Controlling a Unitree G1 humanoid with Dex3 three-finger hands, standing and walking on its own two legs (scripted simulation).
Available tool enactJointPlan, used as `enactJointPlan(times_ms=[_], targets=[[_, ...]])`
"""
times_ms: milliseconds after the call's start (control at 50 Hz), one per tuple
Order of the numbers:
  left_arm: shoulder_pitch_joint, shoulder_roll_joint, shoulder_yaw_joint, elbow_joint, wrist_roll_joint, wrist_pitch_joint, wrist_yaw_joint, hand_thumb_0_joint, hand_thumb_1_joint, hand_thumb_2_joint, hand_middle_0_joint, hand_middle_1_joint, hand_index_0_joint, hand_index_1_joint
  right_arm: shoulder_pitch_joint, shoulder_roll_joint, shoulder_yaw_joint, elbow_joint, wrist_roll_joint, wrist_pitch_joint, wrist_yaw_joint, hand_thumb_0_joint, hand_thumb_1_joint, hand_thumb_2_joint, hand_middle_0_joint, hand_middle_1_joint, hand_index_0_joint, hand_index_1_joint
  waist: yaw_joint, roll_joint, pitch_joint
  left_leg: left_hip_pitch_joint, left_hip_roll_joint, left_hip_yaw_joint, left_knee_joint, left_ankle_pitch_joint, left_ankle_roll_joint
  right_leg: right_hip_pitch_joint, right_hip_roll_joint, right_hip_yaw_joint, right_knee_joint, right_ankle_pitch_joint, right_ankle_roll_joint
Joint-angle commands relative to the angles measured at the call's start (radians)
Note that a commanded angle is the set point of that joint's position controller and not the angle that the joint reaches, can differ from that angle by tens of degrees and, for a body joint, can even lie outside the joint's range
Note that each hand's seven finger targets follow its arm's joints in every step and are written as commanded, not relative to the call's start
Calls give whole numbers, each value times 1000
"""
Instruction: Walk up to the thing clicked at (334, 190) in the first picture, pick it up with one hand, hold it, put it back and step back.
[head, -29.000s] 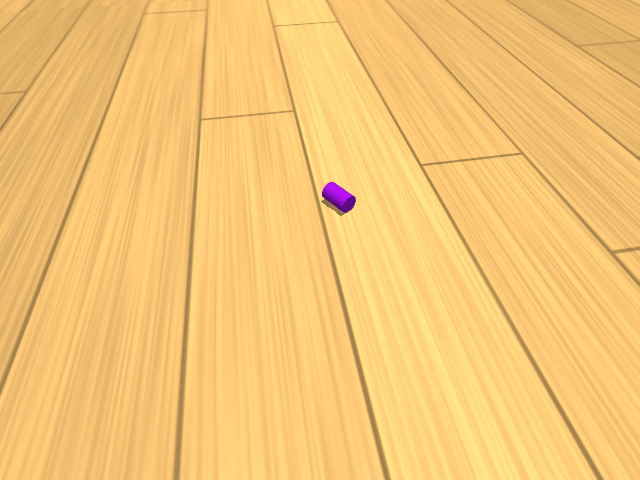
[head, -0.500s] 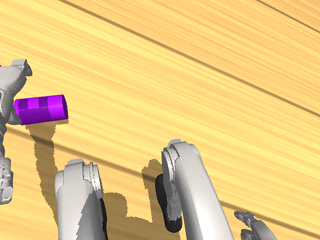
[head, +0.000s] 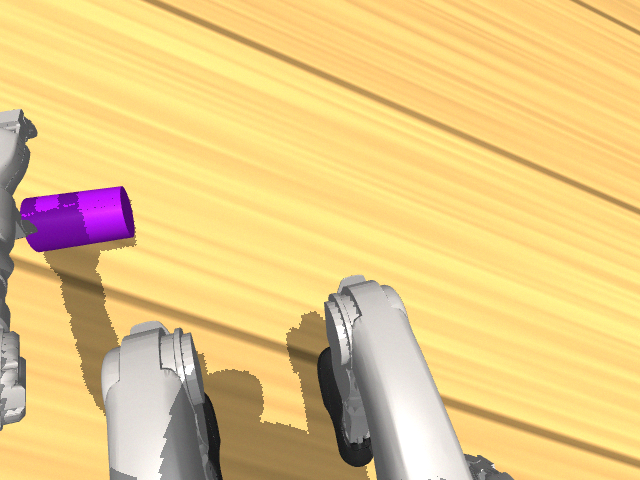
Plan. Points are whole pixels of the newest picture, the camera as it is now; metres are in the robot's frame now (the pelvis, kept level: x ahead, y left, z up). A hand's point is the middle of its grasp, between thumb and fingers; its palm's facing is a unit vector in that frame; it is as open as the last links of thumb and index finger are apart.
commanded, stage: home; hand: left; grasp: from above
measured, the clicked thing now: (82, 218) +0.52 +0.28 -0.32
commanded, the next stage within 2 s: none
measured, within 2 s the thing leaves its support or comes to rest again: neither
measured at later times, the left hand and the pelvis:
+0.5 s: hand out of the picture +0.31 +0.25 +0.08, palm faces -0.20 -0.75 -0.63, open 7.5 cm; pelvis +0.01 +0.00 +0.18, yaw +5 degrees
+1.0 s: hand out of the picture +0.24 +0.20 +0.28, palm faces +0.17 -0.96 -0.22, open 7.4 cm; pelvis +0.07 +0.00 +0.34, yaw +7 degrees
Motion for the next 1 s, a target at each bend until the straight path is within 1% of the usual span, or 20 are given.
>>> enactJointPlan(times_ms=[0,60,80,140,180,200,240,260,300,340,360,380,440,540,620,660,700,820,920,980], targets=[[-124,206,43,-365,-146,35,-57,0,341,809,-196,-375,-189,-381,210,-276,-134,-53,37,16,-21,0,-895,-898,200,300,200,300,77,257,-843,668,-14,79,-375,233,24,517,20,-71,-316,233,-94],[-2,149,52,-506,-266,58,-107,0,581,795,-182,-276,-181,-276,162,-265,-145,-80,56,27,-33,0,-900,-900,200,300,200,300,88,175,-793,684,-12,61,-423,223,27,545,20,-60,-379,230,-90],[15,138,53,-579,-302,63,-118,0,661,833,-188,-282,-188,-282,145,-252,-147,-88,61,28,-38,0,-900,-900,200,300,200,300,101,165,-806,689,-10,69,-438,229,31,588,25,-54,-401,238,-89],[159,69,53,-648,-396,91,-148,0,899,900,-200,-299,-200,-299,98,-236,-150,-105,74,29,-53,0,-900,-900,200,300,200,300,117,116,-730,701,-8,57,-502,193,32,621,19,-46,-460,208,-90],[218,19,35,-720,-448,106,-164,0,900,900,-200,-299,-200,-299,68,-224,-157,-121,81,25,-62,0,-900,-900,200,300,200,300,128,125,-714,764,0,43,-569,160,28,641,17,-42,-499,180,-89],[243,18,47,-756,-472,115,-166,0,900,900,-200,-299,-200,-299,58,-228,-163,-125,86,23,-70,0,-900,-900,200,300,200,300,139,122,-705,799,3,36,-598,128,26,637,15,-41,-520,152,-90],[287,-43,6,-838,-526,131,-173,0,900,900,-200,-299,-200,-299,25,-210,-159,-149,95,13,-80,0,-900,-900,200,300,200,300,136,140,-686,843,11,31,-670,81,24,687,18,-37,-562,132,-84],[327,-47,26,-845,-554,144,-171,0,900,900,-200,-299,-200,-299,12,-213,-157,-146,100,8,-89,0,-900,-900,200,300,200,300,147,124,-663,872,12,16,-701,59,22,686,13,-37,-580,119,-84],[370,-89,-4,-923,-604,164,-172,0,900,900,-200,-299,-200,-299,-14,-203,-155,-159,105,-8,-103,0,-899,-900,200,300,200,300,144,144,-660,934,17,20,-750,63,18,725,15,-33,-620,129,-82],[448,-108,7,-936,-655,189,-166,0,900,900,-200,-299,-200,-299,-35,-199,-151,-162,112,-27,-121,0,-899,-900,200,300,200,300,144,118,-623,980,16,13,-790,74,16,765,10,-29,-664,137,-78],[483,-151,-22,-968,-683,198,-166,0,900,900,-200,-299,-200,-299,-44,-190,-150,-168,115,-38,-128,0,-899,-900,200,300,200,300,130,108,-604,995,15,23,-806,81,16,785,10,-26,-695,138,-78],[504,-140,0,-987,-711,209,-162,0,900,900,-200,-299,-200,-299,-56,-186,-144,-169,117,-49,-136,0,-899,-900,200,300,200,300,144,111,-602,1019,14,24,-823,85,15,815,9,-21,-713,140,-78],[597,-186,-13,-1049,-789,244,-151,0,901,904,-201,-301,-201,-302,-84,-169,-135,-184,123,-78,-159,0,-899,-900,200,300,200,300,134,81,-556,1056,10,35,-877,73,21,899,9,-7,-800,125,-75],[746,-224,2,-1138,-920,297,-137,0,901,903,-201,-301,-200,-302,-118,-148,-115,-217,129,-117,-193,0,-900,-900,200,300,200,300,148,77,-485,1180,10,18,-1019,26,19,1020,10,10,-927,85,-71],[876,-264,8,-1205,-1015,338,-127,0,900,901,-200,-301,-200,-301,-101,-126,-99,-230,130,-142,-217,0,-900,-900,200,300,200,300,162,80,-448,1292,14,19,-1110,101,14,1134,11,11,-1015,146,-72],[938,-298,-3,-1247,-1046,359,-125,0,900,901,-200,-301,-200,-301,-86,-113,-88,-237,129,-153,-233,0,-900,-900,200,300,200,300,158,67,-435,1349,15,22,-1151,151,12,1200,13,8,-1065,185,-72],[998,-310,13,-1268,-1079,384,-124,0,900,901,-200,-300,-200,-300,-68,-107,-81,-238,128,-162,-251,0,-900,-900,200,300,200,300,165,63,-430,1401,15,30,-1179,224,11,1266,14,8,-1106,242,-71],[1158,-375,25,-1379,-1170,449,-134,0,900,900,-200,-300,-200,-300,-30,-92,-65,-254,120,-197,-293,0,-901,-900,200,299,200,299,178,51,-322,1518,14,45,-1310,289,7,1431,18,1,-1252,297,-65],[1328,-408,31,-1475,-1211,489,-150,0,900,900,-200,-300,-200,-300,-2,-84,-63,-289,117,-222,-315,0,-901,-900,200,300,200,300,201,41,-264,1611,14,52,-1405,382,-1,1543,28,-24,-1336,363,-64],[1389,-418,23,-1524,-1216,503,-163,0,900,900,-200,-300,-200,-300,2,-81,-64,-304,116,-238,-324,0,-900,-900,200,300,200,300,197,7,-228,1632,3,72,-1418,411,9,1584,30,-24,-1385,391,-62]])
